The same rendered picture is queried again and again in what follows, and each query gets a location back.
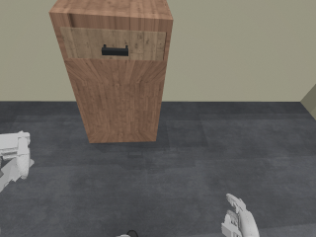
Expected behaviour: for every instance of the drawer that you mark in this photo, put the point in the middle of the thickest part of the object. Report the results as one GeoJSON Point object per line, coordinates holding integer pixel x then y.
{"type": "Point", "coordinates": [88, 43]}

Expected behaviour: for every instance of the right robot hand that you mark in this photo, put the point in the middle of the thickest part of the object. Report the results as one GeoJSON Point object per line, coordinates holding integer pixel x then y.
{"type": "Point", "coordinates": [243, 224]}

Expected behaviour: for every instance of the handle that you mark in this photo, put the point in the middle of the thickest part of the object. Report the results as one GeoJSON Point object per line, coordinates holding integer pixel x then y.
{"type": "Point", "coordinates": [115, 51]}

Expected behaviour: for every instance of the cabinet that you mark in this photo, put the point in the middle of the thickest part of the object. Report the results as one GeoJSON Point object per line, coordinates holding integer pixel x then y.
{"type": "Point", "coordinates": [119, 100]}

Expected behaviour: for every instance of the left robot hand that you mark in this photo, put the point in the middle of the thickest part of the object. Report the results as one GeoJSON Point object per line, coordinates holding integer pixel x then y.
{"type": "Point", "coordinates": [15, 147]}

